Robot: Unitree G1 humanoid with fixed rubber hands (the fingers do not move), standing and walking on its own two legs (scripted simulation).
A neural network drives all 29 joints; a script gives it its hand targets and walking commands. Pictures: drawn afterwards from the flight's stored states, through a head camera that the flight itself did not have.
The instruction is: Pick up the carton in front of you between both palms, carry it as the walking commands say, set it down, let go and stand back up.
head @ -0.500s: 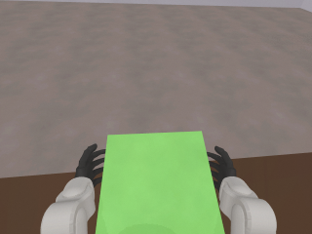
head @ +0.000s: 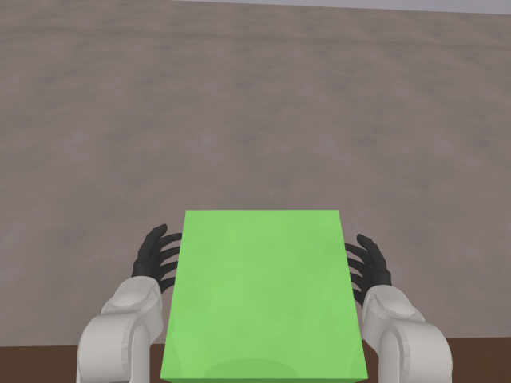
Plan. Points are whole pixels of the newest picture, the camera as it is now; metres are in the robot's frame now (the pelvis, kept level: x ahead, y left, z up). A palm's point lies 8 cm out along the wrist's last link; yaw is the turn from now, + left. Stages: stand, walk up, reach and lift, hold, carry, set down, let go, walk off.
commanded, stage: carry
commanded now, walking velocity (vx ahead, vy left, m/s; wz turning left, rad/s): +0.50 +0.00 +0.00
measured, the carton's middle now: (261, 309) +0.25 +0.00 +0.02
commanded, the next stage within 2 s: none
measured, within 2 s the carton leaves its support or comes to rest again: neither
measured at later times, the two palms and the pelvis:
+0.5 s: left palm (195, 116) +0.66 +0.16 +0.11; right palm (325, 123) +0.66 -0.14 +0.10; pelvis +0.32 +0.01 -0.01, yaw +1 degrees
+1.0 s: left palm (208, 71) +1.02 +0.19 +0.06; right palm (302, 76) +1.01 -0.12 +0.07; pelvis +0.68 +0.04 -0.06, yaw -1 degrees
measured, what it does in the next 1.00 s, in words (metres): goes down: left foot, then right foot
